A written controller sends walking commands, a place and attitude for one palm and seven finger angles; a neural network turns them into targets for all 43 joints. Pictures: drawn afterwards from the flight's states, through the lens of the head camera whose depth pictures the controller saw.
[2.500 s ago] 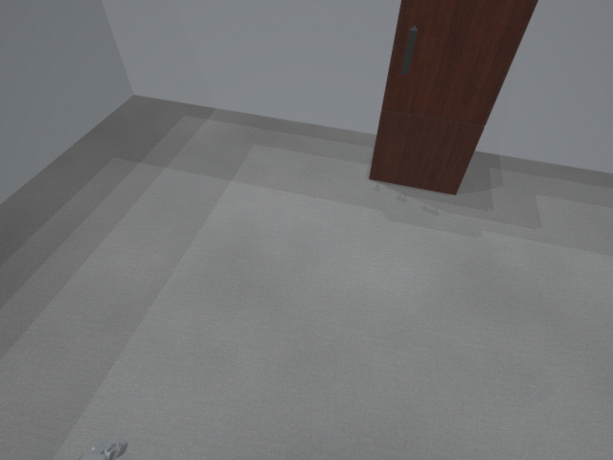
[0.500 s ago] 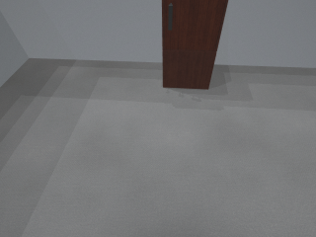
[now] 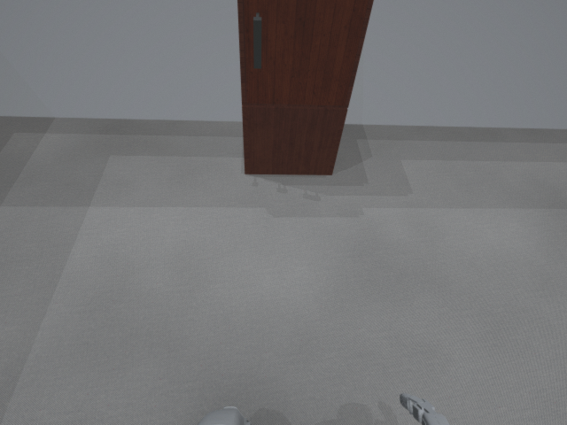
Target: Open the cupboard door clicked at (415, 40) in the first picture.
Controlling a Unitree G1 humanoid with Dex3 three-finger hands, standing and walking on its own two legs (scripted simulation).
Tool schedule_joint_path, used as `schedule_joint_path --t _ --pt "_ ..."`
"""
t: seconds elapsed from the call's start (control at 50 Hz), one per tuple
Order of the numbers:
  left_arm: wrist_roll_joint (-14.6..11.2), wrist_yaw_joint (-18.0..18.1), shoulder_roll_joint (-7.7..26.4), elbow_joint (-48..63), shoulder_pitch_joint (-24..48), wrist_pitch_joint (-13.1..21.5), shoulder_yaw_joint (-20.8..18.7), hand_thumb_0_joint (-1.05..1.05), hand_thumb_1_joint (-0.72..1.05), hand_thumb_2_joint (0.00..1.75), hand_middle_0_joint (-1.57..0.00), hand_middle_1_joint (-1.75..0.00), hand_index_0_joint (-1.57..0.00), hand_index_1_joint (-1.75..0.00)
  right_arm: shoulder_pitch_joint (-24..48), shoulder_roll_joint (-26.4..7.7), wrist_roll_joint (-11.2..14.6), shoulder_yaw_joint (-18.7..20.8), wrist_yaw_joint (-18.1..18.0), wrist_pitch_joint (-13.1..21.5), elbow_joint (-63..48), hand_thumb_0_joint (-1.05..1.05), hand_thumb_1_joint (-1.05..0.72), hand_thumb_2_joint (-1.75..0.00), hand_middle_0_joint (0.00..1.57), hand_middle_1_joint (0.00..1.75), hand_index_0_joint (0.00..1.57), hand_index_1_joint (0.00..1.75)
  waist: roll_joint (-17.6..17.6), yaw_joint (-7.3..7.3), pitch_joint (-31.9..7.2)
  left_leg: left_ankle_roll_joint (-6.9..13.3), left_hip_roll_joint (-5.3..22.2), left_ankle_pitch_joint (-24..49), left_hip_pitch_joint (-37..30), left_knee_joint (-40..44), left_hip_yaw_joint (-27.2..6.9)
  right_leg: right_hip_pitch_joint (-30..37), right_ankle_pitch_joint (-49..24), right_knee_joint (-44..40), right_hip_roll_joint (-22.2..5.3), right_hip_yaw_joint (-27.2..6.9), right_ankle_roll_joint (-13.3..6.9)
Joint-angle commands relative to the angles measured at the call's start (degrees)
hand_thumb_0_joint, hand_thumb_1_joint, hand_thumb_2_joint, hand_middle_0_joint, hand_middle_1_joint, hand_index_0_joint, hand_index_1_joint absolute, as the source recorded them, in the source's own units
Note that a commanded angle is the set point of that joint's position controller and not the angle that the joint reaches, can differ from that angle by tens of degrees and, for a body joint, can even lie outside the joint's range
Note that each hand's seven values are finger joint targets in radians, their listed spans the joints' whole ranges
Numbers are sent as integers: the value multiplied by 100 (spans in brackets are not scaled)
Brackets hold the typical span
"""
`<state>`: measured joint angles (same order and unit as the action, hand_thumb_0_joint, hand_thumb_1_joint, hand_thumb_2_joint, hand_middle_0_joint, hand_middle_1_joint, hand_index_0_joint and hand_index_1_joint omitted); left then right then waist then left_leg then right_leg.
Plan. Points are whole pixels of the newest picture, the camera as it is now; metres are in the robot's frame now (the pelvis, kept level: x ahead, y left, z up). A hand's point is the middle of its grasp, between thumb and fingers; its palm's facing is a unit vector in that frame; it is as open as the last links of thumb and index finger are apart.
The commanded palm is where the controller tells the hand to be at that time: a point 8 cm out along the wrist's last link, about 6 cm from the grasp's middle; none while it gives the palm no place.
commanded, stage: walk to a spot facing it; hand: left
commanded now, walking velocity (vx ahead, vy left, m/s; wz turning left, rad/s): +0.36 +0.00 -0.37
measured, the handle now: (257, 40) +1.23 +0.22 -0.07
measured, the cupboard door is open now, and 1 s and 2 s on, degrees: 0 0 0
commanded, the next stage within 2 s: turn to face it in 0.78 s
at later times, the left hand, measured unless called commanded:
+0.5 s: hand (219, 300) +0.34 +0.16 -0.15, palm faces -0.26 -0.96 -0.14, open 7.4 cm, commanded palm none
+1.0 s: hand (251, 240) +0.49 +0.12 -0.15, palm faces -0.30 -0.93 -0.23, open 7.3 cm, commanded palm none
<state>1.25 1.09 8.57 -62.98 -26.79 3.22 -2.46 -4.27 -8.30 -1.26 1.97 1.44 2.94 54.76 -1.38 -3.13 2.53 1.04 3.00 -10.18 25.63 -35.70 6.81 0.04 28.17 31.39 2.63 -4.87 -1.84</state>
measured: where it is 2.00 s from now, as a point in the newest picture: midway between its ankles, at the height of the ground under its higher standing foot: (312, 354)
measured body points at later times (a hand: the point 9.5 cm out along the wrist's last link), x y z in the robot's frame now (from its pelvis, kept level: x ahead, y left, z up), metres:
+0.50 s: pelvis +0.20 +0.01 +0.01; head +0.24 +0.02 +0.46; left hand +0.36 +0.21 -0.14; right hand +0.04 -0.16 -0.13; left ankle +0.09 +0.10 -0.72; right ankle +0.30 -0.13 -0.68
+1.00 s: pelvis +0.42 -0.06 +0.02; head +0.43 -0.07 +0.47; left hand +0.50 +0.17 -0.13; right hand +0.44 -0.32 -0.12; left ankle +0.57 +0.04 -0.68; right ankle +0.33 -0.11 -0.72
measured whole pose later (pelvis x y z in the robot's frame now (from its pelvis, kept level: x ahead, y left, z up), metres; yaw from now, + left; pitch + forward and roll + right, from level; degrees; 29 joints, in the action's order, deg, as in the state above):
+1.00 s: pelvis +0.42 -0.06 +0.02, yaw -22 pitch +0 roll -1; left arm 1.4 0.9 9.9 -60.6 -18.2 3.6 -2.7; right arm -6.4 -11.1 -0.9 3.0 0.6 1.3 55.9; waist 1.4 -0.9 2.0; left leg -2.9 7.6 -10.7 31.7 -45.6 4.7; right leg -5.0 18.7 23.7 3.0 4.4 -3.6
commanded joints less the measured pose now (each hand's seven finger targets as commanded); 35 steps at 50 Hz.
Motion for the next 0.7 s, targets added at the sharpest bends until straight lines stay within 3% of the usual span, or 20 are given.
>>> schedule_joint_path --t 0.0,0.02,0.06,0.1,0.12,0.2,0.24,0.3,0.4,0.44,0.48,0.52,0.54,0.56,0.58,0.6,0.62,0.64,0.66,0.68 --pt "-73 -29 642 522 18 120 -169 0 90 90 -20 -30 -20 -30 -2247 -1653 -1 374 -225 63 263 0 -90 -90 20 30 20 30 1135 858 -1101 1087 2660 -67 -3426 1991 -3539 -3314 204 4627 -226 83 -132" --pt "-40 -47 582 502 303 65 -165 0 90 90 -20 -30 -20 -30 -1765 -1245 6 299 -251 102 215 0 -90 -90 20 30 20 30 975 672 -525 792 2351 -472 -2710 2237 -2959 -3520 -401 4754 -480 78 -66" --pt "41 -173 425 491 569 -52 -216 0 90 90 -20 -30 -20 -30 -1384 -665 -9 113 -263 198 161 0 -90 -90 20 30 20 30 637 401 290 383 1808 30 -1454 2379 -1754 -3240 -1076 4471 -778 172 12" --pt "59 -210 232 404 263 -216 -200 0 90 90 -20 -30 -20 -30 -1377 -521 5 71 -283 269 265 0 -90 -90 20 30 20 30 737 155 204 172 1513 445 -1124 2383 -865 -2955 -1366 4254 -782 282 81" --pt "73 -210 207 391 240 -282 -215 0 90 90 -20 -30 -20 -30 -1438 -471 20 65 -294 285 288 0 -90 -90 20 30 20 30 766 116 209 92 1407 511 -1061 2437 -664 -2973 -1519 4203 -772 314 105" --pt "96 -258 241 561 616 -410 -273 0 90 90 -20 -30 -20 -30 -1698 -508 48 84 -327 316 378 0 -90 -90 20 30 20 30 764 100 284 -47 1304 977 -1456 2539 -147 -3736 -2139 4054 -845 391 222" --pt "91 -276 272 677 928 -435 -281 0 90 90 -20 -30 -20 -30 -1938 -536 52 86 -345 323 461 0 -90 -90 20 30 20 30 681 185 350 -68 1327 1288 -1797 2496 -75 -4133 -2248 3932 -860 447 261" --pt "77 -313 306 866 1459 -435 -257 0 90 90 -20 -30 -20 -30 -2224 -585 40 83 -368 324 566 0 -90 -90 20 30 20 30 594 294 440 64 1453 1688 -2347 2444 51 -4511 -2269 3325 -921 603 286" --pt "59 -374 200 1180 2524 -357 -143 0 90 90 -20 -30 -20 -30 -2884 -591 -23 64 -375 276 822 0 -90 -90 20 30 20 30 659 671 691 330 1510 2567 -2978 2332 389 -4340 -2035 1747 -780 1182 160" --pt "43 -373 180 1235 2680 -322 -122 0 90 90 -20 -30 -20 -30 -2945 -657 -33 76 -376 237 870 0 -90 -90 20 30 20 30 780 690 728 371 1549 3246 -3130 2143 635 -4040 -1772 1216 -634 1397 28" --pt "43 -345 256 1212 2456 -274 -123 0 90 90 -20 -30 -20 -30 -2945 -751 -25 103 -361 206 894 0 -90 -90 20 30 20 30 835 558 489 383 1612 4658 -3229 1571 856 -3426 -1416 892 -330 1624 -153" --pt "58 -308 397 1019 1682 -223 -189 0 90 90 -20 -30 -20 -30 -2652 -956 4 148 -355 191 792 0 -90 -90 20 30 20 30 1046 177 -26 312 1641 5812 -3295 606 1075 -2536 -1234 679 -64 1727 -362" --pt "80 -289 552 848 1122 -166 -236 0 90 90 -20 -30 -20 -30 -2529 -1023 23 169 -340 177 724 0 -90 -90 20 30 20 30 1037 -87 -392 208 1538 5680 -2978 -287 1159 -1596 -1354 353 45 1772 -442" --pt "94 -265 880 615 276 -95 -342 0 90 90 -20 -30 -20 -30 -2304 -1036 72 172 -285 168 611 0 -90 -90 20 30 20 30 768 -538 -871 26 1459 4517 -1952 -1665 1216 -33 -1934 -52 -279 1366 -636" --pt "72 -184 1486 515 -276 -46 -475 0 90 90 -20 -30 -20 -30 -2428 -652 159 120 -228 173 406 0 -90 -90 20 30 20 30 -608 -625 -1561 -248 609 -41 -10 -3577 1133 1607 -2604 -313 -1896 -1112 -1320" --pt "-81 -119 1801 462 -335 -80 -522 0 90 90 -20 -30 -20 -30 -2067 -526 166 120 -258 186 213 0 -90 -90 20 30 20 30 -786 -502 -1704 -330 28 -2350 1077 -4981 328 1895 -3442 -1028 -2714 -2831 -1872" --pt "-123 -67 1702 559 55 -120 -526 0 90 90 -20 -30 -20 -30 -1718 -554 127 172 -277 163 125 0 -90 -90 20 30 20 30 -155 -375 -1015 -211 370 -1845 1385 -5101 -345 1303 -3121 -1250 -2708 -2289 -1858" --pt "-112 -59 1441 682 453 -69 -431 0 90 90 -20 -30 -20 -30 -1611 -526 83 164 -235 136 118 0 -90 -90 20 30 20 30 -178 -196 -622 -260 606 -1204 1322 -4888 -468 456 -3006 -1411 -2394 -1799 -1423" --pt "-108 -48 1190 718 805 -34 -346 0 90 90 -20 -30 -20 -30 -1611 -490 50 170 -237 72 173 0 -90 -90 20 30 20 30 240 107 -390 -300 740 -929 1090 -4544 -580 -263 -3065 -1472 -2188 -1307 -1186" --pt "-89 -28 955 734 1025 15 -284 0 90 90 -20 -30 -20 -30 -1597 -406 9 182 -243 -3 252 0 -90 -90 20 30 20 30 397 256 -65 -287 823 -793 672 -4174 -574 -1117 -3130 -1603 -1952 -843 -1015"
